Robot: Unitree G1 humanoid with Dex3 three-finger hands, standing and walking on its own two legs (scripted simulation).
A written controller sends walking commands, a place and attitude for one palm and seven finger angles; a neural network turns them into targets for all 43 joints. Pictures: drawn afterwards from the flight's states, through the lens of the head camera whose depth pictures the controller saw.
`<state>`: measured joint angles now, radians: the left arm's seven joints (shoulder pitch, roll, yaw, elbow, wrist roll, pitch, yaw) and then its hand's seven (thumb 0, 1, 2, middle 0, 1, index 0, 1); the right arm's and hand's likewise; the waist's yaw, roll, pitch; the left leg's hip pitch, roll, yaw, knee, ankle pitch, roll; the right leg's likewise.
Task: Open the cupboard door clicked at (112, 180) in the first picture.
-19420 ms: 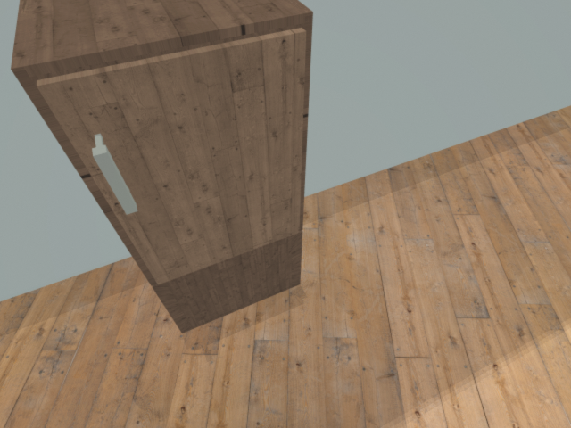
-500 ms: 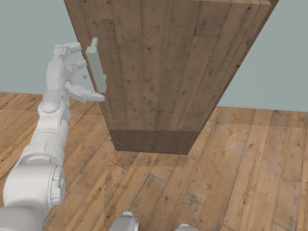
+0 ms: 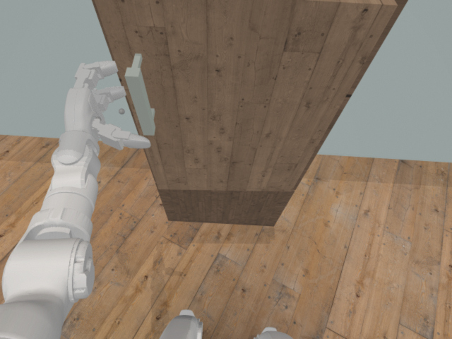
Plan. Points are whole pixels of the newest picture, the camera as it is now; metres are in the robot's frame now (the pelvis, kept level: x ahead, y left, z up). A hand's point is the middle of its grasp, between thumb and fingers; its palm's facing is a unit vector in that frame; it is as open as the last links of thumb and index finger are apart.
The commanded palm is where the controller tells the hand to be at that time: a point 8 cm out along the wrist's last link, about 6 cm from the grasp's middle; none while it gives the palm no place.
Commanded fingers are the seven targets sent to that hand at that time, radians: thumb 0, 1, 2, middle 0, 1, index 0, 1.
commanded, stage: move the hooked fingers beside the handle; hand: left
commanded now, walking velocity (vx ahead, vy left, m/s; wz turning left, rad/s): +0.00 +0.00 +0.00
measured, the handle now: (143, 97) +0.52 +0.17 +0.09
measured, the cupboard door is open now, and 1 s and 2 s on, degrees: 3 3 3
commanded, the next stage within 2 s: none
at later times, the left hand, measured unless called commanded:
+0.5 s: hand (118, 108) +0.48 +0.21 +0.10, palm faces +0.05 -1.00 +0.01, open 14.6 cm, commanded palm +0.45 +0.22 +0.09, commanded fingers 0.00 -0.50 0.30 -0.30 -1.20 -0.30 -1.20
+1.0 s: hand (113, 109) +0.47 +0.21 +0.10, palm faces +0.02 -1.00 +0.01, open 14.3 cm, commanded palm +0.45 +0.25 +0.09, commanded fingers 0.00 -0.50 0.30 -0.30 -1.20 -0.30 -1.20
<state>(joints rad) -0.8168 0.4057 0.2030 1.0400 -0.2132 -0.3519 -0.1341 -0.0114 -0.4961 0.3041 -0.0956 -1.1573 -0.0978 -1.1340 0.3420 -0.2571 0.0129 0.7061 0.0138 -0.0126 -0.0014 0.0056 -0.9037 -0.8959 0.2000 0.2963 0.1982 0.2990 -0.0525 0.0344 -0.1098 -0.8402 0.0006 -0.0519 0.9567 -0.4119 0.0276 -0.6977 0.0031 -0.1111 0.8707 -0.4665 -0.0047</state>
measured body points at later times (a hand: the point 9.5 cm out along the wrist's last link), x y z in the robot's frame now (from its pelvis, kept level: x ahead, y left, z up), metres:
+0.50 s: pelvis +0.00 +0.00 +0.00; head +0.10 +0.01 +0.44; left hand +0.47 +0.26 +0.10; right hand +0.03 -0.27 -0.12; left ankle +0.02 +0.09 -0.69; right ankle -0.03 -0.12 -0.69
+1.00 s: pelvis +0.00 +0.00 +0.00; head +0.10 +0.01 +0.44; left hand +0.47 +0.27 +0.10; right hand +0.04 -0.27 -0.11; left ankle +0.02 +0.09 -0.69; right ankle -0.03 -0.12 -0.69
